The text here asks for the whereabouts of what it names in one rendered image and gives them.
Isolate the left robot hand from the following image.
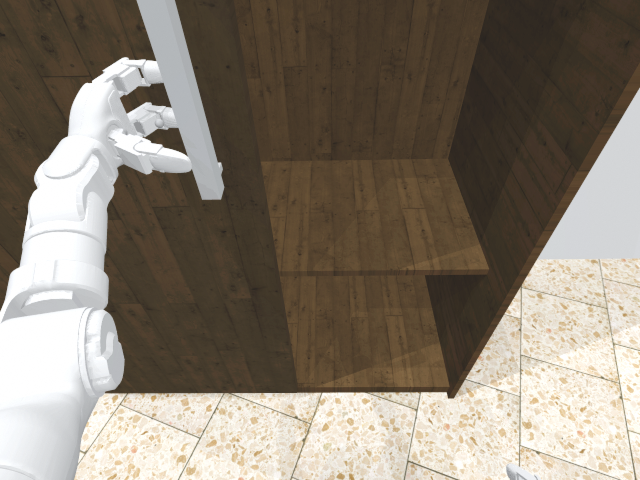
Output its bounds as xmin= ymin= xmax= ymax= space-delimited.
xmin=68 ymin=57 xmax=192 ymax=175

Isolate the handle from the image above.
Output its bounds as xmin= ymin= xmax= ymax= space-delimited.
xmin=137 ymin=0 xmax=224 ymax=200

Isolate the left robot forearm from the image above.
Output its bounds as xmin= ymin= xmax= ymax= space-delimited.
xmin=0 ymin=135 xmax=118 ymax=324

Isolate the robot left upper arm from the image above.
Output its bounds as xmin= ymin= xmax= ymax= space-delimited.
xmin=0 ymin=307 xmax=125 ymax=480

